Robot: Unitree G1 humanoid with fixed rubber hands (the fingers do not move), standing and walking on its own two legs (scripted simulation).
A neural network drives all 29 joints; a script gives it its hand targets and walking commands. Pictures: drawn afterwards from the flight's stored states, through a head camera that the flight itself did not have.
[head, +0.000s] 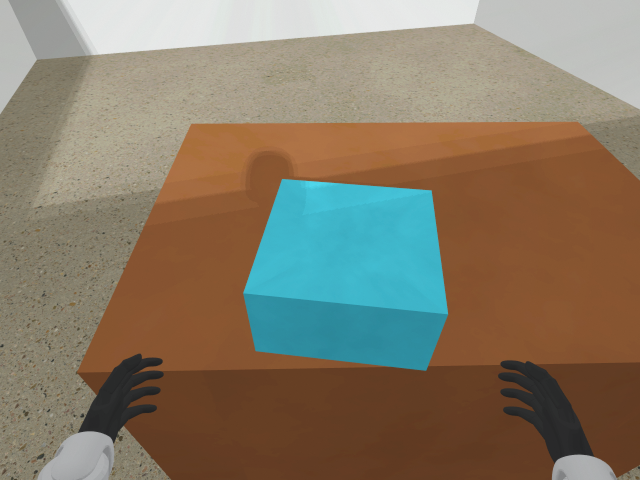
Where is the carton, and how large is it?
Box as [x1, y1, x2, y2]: [243, 179, 447, 370]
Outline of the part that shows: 282,179 243,292 255,350 425,370 447,315 431,190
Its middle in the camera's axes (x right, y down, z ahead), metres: +0.04 +0.04 +0.63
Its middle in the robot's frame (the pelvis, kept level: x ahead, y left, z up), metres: +0.45 -0.03 +0.01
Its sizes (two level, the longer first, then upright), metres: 0.259 0.257 0.142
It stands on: a pedestal, 0.71 m high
